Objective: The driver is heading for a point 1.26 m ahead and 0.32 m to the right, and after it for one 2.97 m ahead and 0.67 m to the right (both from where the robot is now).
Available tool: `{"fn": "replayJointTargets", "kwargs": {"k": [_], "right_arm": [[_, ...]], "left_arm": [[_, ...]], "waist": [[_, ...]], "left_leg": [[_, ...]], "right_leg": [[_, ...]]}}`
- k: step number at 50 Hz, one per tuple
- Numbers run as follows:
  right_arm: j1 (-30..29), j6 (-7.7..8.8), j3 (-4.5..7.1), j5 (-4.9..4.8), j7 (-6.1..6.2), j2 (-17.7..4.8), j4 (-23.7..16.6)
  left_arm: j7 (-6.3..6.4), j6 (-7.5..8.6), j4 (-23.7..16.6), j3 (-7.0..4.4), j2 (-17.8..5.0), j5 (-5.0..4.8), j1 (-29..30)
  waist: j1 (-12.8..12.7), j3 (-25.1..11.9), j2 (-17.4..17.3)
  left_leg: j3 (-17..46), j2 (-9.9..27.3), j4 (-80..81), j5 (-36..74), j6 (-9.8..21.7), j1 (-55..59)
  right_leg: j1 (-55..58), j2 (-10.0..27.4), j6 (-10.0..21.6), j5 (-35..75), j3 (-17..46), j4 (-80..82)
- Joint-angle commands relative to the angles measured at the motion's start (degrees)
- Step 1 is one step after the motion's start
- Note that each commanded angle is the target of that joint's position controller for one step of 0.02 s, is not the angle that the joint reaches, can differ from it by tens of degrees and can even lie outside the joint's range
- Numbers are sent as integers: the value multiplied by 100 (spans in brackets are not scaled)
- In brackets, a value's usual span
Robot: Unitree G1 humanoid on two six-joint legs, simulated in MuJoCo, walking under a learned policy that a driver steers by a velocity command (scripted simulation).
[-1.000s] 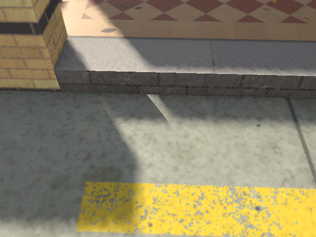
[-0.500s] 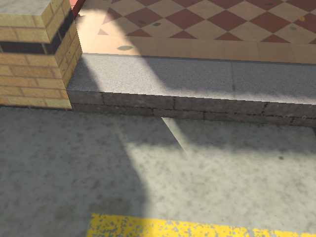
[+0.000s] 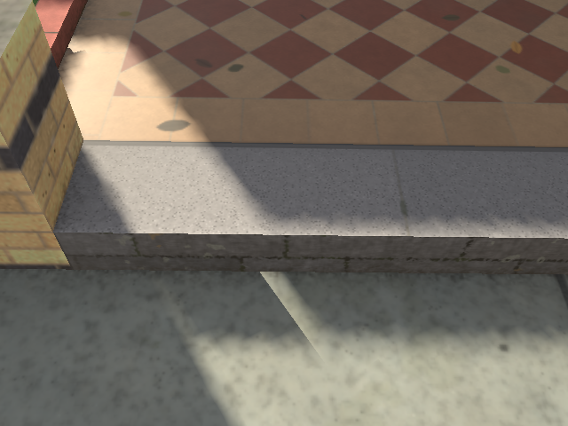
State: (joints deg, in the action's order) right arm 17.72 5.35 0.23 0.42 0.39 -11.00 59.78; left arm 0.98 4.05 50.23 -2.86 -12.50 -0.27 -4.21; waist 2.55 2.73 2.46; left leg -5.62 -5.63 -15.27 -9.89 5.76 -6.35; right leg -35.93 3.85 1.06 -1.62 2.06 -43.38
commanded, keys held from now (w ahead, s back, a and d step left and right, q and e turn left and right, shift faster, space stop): shift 0.20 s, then e+shift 0.06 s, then w+e+shift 0.58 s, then w+q+shift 0.16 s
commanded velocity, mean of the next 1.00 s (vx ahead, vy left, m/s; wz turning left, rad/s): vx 0.55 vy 0.00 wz -0.48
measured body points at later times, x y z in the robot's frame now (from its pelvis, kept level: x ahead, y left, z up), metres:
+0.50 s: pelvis +0.10 -0.01 +0.00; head +0.11 +0.01 +0.45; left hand +0.29 +0.23 -0.12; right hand +0.06 -0.30 -0.13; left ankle +0.03 +0.09 -0.75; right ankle +0.15 -0.16 -0.67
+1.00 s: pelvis +0.37 -0.19 -0.02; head +0.39 -0.19 +0.43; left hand +0.58 -0.01 -0.15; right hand +0.28 -0.43 -0.15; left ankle +0.41 -0.02 -0.64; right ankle +0.35 -0.21 -0.74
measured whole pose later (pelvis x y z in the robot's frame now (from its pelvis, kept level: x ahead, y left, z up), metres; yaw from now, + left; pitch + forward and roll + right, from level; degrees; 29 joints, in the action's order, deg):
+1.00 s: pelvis +0.37 -0.19 -0.02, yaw -31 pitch -1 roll -2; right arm 17.8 4.8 1.7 1.0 -1.2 -12.6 50.1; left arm -1.1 3.0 50.8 -3.7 -15.7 2.0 -15.0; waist 2.6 2.8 -0.4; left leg 2.6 9.7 -75.9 -13.9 2.3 -30.2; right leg -11.1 -9.5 9.2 -16.1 -6.5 -27.1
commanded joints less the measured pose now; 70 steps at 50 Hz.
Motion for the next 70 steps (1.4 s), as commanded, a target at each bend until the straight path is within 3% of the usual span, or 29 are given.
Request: {"fn": "replayJointTargets", "kwargs": {"k": [1,5,7,8,10,13,15,17,18,19,20,23,24,28,35,39,41,43,44,46,49,53,58,62,64,65,66,67,70], "right_arm": [[-129,-22,148,-29,105,-906,-204],[-277,-136,166,-93,69,-830,-108],[384,-78,181,16,33,-794,-33],[976,-77,74,34,17,-372,184],[370,-241,79,-60,50,-459,87],[-308,-531,198,16,266,-742,-201],[-122,-502,241,-70,225,-787,-248],[714,-364,315,-78,140,-868,-37],[1475,-328,399,84,148,-1105,275],[1865,-290,568,150,184,-1555,469],[792,-221,591,47,191,-1538,78],[-285,99,397,-121,259,-822,-500],[-15,109,421,76,163,-1035,-448],[585,141,389,197,-46,-823,-424],[1326,195,327,181,66,-946,-288],[1205,-27,411,123,184,-1440,-325],[892,-70,507,69,100,-1700,-525],[590,141,320,-7,-94,-814,-1293],[-298,247,356,-25,-94,-1081,-1520],[123,233,278,-60,-82,-885,-1289],[742,-158,225,112,-203,-609,-959],[-287,-261,237,-36,-281,-570,-1258],[-302,-245,135,-25,-153,-431,-1256],[1118,-424,320,16,-73,-1037,-979],[3576,-486,592,83,-105,-1373,-369],[3630,-457,555,-114,-139,-931,51],[2147,-352,459,90,-128,-1091,-148],[1618,-298,357,130,-99,-771,-487],[776,-241,377,98,84,-1037,-931]], "left_arm": [[-46,-69,-108,3,-200,12,-248],[-64,-40,-83,-40,-389,91,-225],[12,-23,81,-189,-966,163,-582],[27,-73,210,-138,-733,148,-813],[27,-165,256,7,-203,92,-769],[64,-220,-105,-191,-972,66,-24],[125,-246,-162,-347,-1213,-116,-395],[155,-270,-624,-379,-1148,-224,696],[123,-314,-885,-368,-945,-257,1278],[63,-329,-1021,-283,-362,-377,1260],[34,-231,-1050,-233,-304,-341,913],[-130,-101,-687,-354,-593,-152,-80],[-330,-241,-696,-312,-509,481,170],[-625,-466,-936,-244,-416,249,447],[-803,-413,-1489,-46,-348,265,1621],[-599,-377,-1251,-73,-569,229,352],[-424,-283,-625,-378,-1174,242,-1817],[-303,-365,-614,-624,-2076,324,-1672],[-249,-384,-469,-572,-1844,322,-1939],[-169,-203,-364,-405,-1285,282,-1407],[-161,126,-270,-175,-803,186,-988],[-275,354,-37,-96,-760,158,-1383],[-98,448,58,90,-596,188,-1588],[248,410,-343,69,-1005,170,-420],[165,277,-775,-105,-1446,-18,964],[-14,236,-1091,62,-736,-87,2032],[-56,332,-1620,335,161,183,963],[-162,409,-1749,455,365,353,121],[-284,277,-2005,545,42,722,40]], "waist": [[-222,-524,-622],[-364,-432,-448],[-84,-925,177],[45,-1441,631],[-157,-1388,492],[-50,-843,656],[-80,-1152,583],[708,-563,1013],[1113,-289,876],[1007,-369,-948],[523,-84,-2025],[-107,-48,-901],[-60,113,-418],[128,429,-829],[402,974,-822],[-526,-28,-1154],[-1499,-1085,-1104],[-881,-1840,490],[-1137,-1482,-341],[-524,-510,-856],[78,-4,-565],[-161,612,-42],[-54,74,414],[1214,-587,278],[2732,-1174,-111],[2839,-28,-2091],[637,584,-2414],[-15,-552,-1108],[-635,-133,345]], "left_leg": [[466,1543,-17,4254,351,-121],[702,1608,-800,3594,419,128],[582,910,-1527,2312,-8,-427],[515,728,-1917,822,-339,-1203],[519,547,-2393,-1211,-545,-1306],[455,252,-2466,-1867,-592,-1323],[750,305,-2838,-2223,-399,-1316],[678,404,-1347,-1813,79,443],[352,421,-115,-1296,224,1800],[1768,1868,478,-2094,363,2529],[3570,3106,754,-3092,621,1474],[2210,2643,723,-1696,52,1669],[1471,2285,985,-1705,-82,978],[266,1933,1007,-962,-273,601],[-749,2144,1074,1217,-319,1588],[-1301,2295,-1219,7147,-331,1657],[-1076,2414,-4106,6253,-221,232],[-72,728,-7562,-1660,-557,-3763],[696,1045,-7514,-790,-395,-4216],[696,1482,-6715,-348,-295,-3667],[871,1713,-6114,-354,-312,-2782],[703,1314,-4902,647,-213,-3224],[-342,737,-4726,879,234,-3185],[-653,351,-4143,719,611,-825],[109,658,-1921,1711,1313,1393],[251,677,102,2967,1485,1405],[1612,804,-1766,5486,1417,1018],[3115,1109,-1462,4438,1700,1696],[4603,1637,-6,-630,1770,26]], "right_leg": [[1110,-109,-12,389,-81,625],[1449,-163,248,172,-118,1547],[2964,253,632,3612,326,1525],[4005,775,1295,4208,808,1216],[3542,1219,1625,2700,1498,1723],[2576,1063,1452,1239,2076,2250],[2443,1071,1448,-2905,2848,3015],[251,486,700,-4055,2400,3694],[-1032,-334,-122,-3271,1237,3326],[-2101,-1042,-544,-2431,6,852],[-2440,-492,-173,-2120,458,-516],[-2573,-154,121,-1035,733,-1870],[-1992,-265,67,-810,148,-2204],[-1834,-61,131,-260,-238,-2545],[-1658,-7,536,-517,-1131,-636],[822,-936,1129,-1419,-1725,63],[3697,-1174,1483,-1703,-1108,741],[6165,1204,2351,-3955,3895,2252],[5795,1185,1946,-3444,3657,2878],[4047,1052,1567,-2066,2380,3084],[2539,593,1172,-1074,1058,3472],[2251,27,371,1355,-507,3722],[3674,237,-79,5658,-1357,3193],[3276,787,-139,8543,-1463,1314],[2204,273,4,6391,-1491,-3136],[591,-1234,58,-436,-1723,-6349],[-1234,-1221,25,-2141,-595,-7399],[-1684,-944,53,-1812,288,-7158],[-2790,-521,20,-2129,412,-7512]]}}
Velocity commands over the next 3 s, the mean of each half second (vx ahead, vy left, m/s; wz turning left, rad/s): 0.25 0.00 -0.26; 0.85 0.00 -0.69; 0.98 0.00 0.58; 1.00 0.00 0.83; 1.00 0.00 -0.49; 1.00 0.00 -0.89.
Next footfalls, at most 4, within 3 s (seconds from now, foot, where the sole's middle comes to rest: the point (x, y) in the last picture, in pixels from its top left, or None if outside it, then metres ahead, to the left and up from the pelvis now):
0.12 right None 0.20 -0.12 -0.78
0.82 right None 0.38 -0.23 -0.78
1.30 left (408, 324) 0.71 -0.34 -0.78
1.64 right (495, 179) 1.06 -0.61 -0.61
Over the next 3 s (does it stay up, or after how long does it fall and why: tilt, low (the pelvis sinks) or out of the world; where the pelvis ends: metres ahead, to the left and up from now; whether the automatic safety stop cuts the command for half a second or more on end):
stays up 2.15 -0.48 0.16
